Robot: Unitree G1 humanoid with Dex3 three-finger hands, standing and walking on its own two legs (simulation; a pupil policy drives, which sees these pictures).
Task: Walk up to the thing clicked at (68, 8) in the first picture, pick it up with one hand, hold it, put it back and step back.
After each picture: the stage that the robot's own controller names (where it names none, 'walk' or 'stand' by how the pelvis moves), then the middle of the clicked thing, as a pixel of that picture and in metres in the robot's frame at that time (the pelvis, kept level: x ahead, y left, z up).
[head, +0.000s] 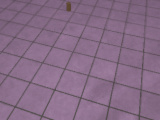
stand; (68, 6) +2.08 +0.19 -0.72
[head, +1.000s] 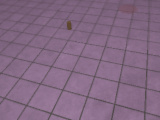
walk; (69, 25) +1.95 +0.33 -0.71
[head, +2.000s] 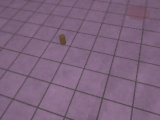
walk; (62, 39) +1.32 +0.32 -0.72
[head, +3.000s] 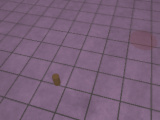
walk; (56, 79) +0.82 +0.29 -0.72
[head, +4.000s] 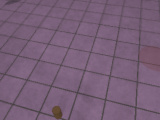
walk; (57, 112) +0.49 +0.24 -0.71
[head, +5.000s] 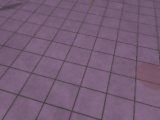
stand; out of the picture +0.36 +0.22 -0.71
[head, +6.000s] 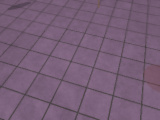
stand; out of the picture +0.35 +0.19 -0.72
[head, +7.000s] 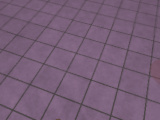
walk; out of the picture +0.37 +0.18 -0.71
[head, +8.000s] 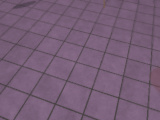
stand; out of the picture +0.33 +0.14 -0.72
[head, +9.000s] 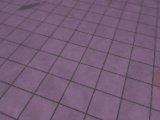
stand; out of the picture +0.36 +0.13 -0.73
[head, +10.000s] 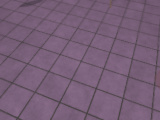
stand; out of the picture +0.34 +0.12 -0.73
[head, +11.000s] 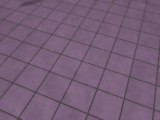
stand; out of the picture +0.33 +0.12 -0.73
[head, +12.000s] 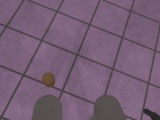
go down; (49, 80) +0.41 +0.14 -0.46
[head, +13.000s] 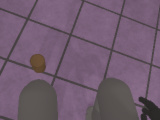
go down; (38, 64) +0.44 +0.17 -0.32
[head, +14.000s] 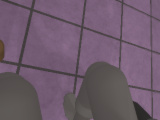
close in; out of the picture +0.42 +0.21 -0.24
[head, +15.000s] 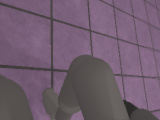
close; out of the picture +0.42 +0.23 -0.23
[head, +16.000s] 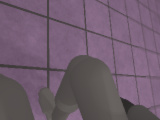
lift; out of the picture +0.41 +0.23 -0.23
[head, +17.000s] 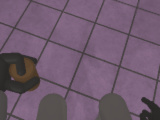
lift; (26, 75) +0.33 +0.19 -0.03
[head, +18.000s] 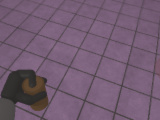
hold; (36, 93) +0.30 +0.16 -0.01
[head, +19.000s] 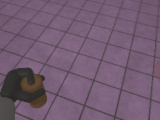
hold; (35, 91) +0.32 +0.17 +0.00
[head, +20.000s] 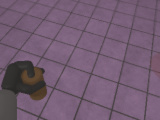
crouch; (35, 84) +0.34 +0.17 -0.01
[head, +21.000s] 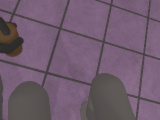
crouch; (9, 41) +0.47 +0.19 -0.10
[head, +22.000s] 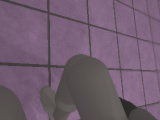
lower; out of the picture +0.45 +0.27 -0.23
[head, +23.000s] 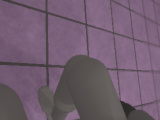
lower; out of the picture +0.44 +0.27 -0.24
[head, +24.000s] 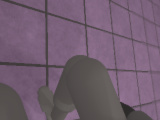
lower; out of the picture +0.45 +0.26 -0.24
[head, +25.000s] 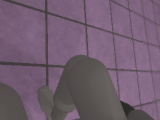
lower; out of the picture +0.45 +0.26 -0.24
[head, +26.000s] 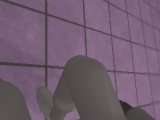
loosen; out of the picture +0.44 +0.24 -0.24
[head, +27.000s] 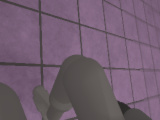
withdraw; out of the picture +0.43 +0.24 -0.25
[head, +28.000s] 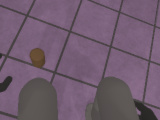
walk; (38, 58) +0.46 +0.18 -0.33
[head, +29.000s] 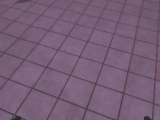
stand; out of the picture +0.38 +0.11 -0.66
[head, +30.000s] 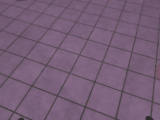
stand; out of the picture +0.38 +0.13 -0.67
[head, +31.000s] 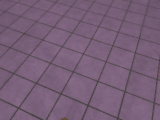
stand; out of the picture +0.39 +0.12 -0.69
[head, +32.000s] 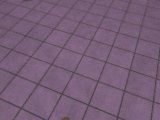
walk; out of the picture +0.40 +0.12 -0.72
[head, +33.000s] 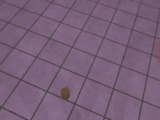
walk; (65, 93) +0.52 +0.10 -0.71
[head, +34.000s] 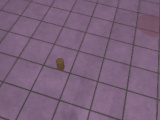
walk; (60, 64) +0.77 +0.18 -0.69
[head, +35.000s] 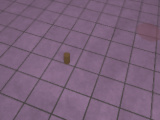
stand; (66, 58) +1.02 +0.14 -0.71
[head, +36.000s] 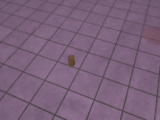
stand; (71, 60) +1.04 +0.13 -0.72
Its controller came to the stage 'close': yes
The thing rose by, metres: 0.72
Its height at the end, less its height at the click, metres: +0.00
